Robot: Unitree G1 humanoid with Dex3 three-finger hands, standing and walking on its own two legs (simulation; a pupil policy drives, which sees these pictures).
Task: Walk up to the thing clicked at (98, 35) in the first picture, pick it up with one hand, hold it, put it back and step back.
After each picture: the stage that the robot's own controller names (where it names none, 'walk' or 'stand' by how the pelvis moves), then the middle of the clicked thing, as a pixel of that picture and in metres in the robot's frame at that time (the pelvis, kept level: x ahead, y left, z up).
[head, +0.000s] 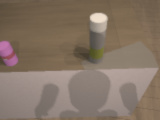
stand; (97, 41) +0.57 -0.03 -0.01
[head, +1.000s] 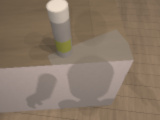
rise first; (61, 32) +0.53 +0.13 +0.03
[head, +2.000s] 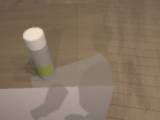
stand; (41, 57) +0.46 +0.20 +0.00
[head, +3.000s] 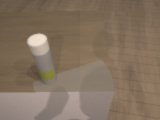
stand; (44, 62) +0.46 +0.19 -0.01
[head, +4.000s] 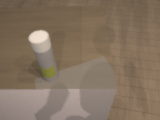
stand; (46, 59) +0.46 +0.19 -0.01
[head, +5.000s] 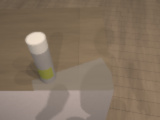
stand; (43, 60) +0.46 +0.20 -0.01
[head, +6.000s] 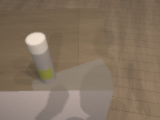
stand; (43, 61) +0.46 +0.20 -0.01
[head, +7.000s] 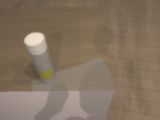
rise first; (42, 61) +0.46 +0.20 -0.01
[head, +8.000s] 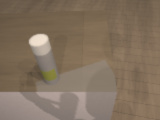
rise first; (46, 62) +0.46 +0.21 +0.00
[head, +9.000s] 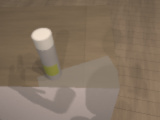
go down; (48, 57) +0.47 +0.19 +0.00
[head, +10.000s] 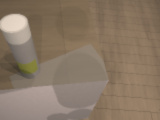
go down; (24, 51) +0.44 +0.19 +0.05
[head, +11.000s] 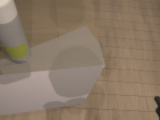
close in; (11, 33) +0.46 +0.20 +0.07
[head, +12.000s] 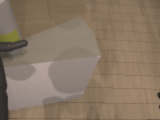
close; (1, 20) +0.49 +0.20 +0.10
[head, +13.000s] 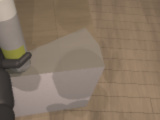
lift; (10, 37) +0.45 +0.20 +0.09
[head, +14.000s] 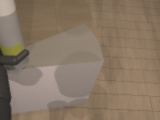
lift; (8, 33) +0.46 +0.20 +0.09
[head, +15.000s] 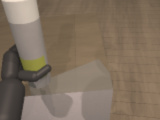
lift; (31, 46) +0.34 +0.15 +0.23
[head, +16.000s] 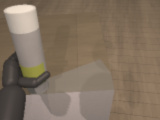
hold; (30, 54) +0.34 +0.17 +0.19
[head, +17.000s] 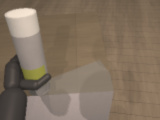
hold; (31, 56) +0.34 +0.17 +0.18
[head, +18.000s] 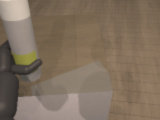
crouch; (22, 42) +0.37 +0.19 +0.20
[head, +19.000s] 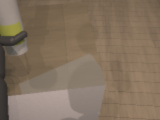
lower; (7, 14) +0.47 +0.21 +0.21
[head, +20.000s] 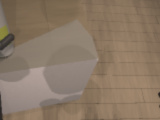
lower; out of the picture +0.51 +0.22 +0.09
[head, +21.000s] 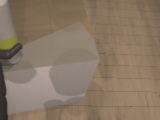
lower; (1, 27) +0.49 +0.21 +0.09
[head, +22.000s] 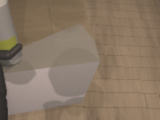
lower; (1, 27) +0.48 +0.21 +0.09
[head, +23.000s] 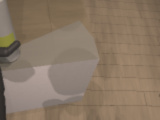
lower; out of the picture +0.49 +0.21 +0.09
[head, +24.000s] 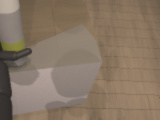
open; (10, 30) +0.48 +0.19 +0.09
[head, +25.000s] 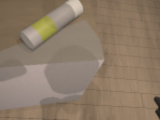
sink last; (53, 22) +0.56 +0.07 -0.01
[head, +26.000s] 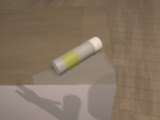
sink last; (77, 54) +0.55 +0.08 -0.04
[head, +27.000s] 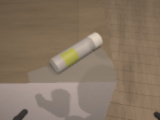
stand; (77, 51) +0.53 +0.06 -0.04
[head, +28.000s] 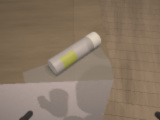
stand; (75, 52) +0.52 +0.06 -0.03
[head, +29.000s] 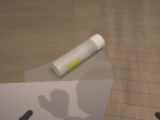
stand; (79, 54) +0.51 +0.05 -0.03
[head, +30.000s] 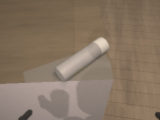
stand; (82, 58) +0.49 +0.03 -0.03
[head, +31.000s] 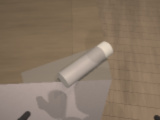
stand; (86, 63) +0.46 +0.01 -0.03
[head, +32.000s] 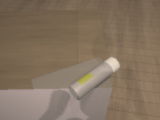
stand; (95, 77) +0.44 -0.02 -0.09
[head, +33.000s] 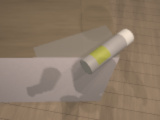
walk; (107, 50) +0.49 -0.09 -0.06
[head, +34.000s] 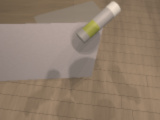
walk; (98, 22) +0.71 -0.05 -0.09
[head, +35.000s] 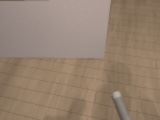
stand; (121, 107) +0.51 -0.23 -0.72
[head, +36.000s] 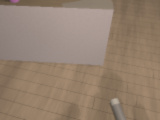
stand; (119, 114) +0.51 -0.26 -0.74
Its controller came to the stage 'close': yes
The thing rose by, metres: 0.21
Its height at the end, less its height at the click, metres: -0.74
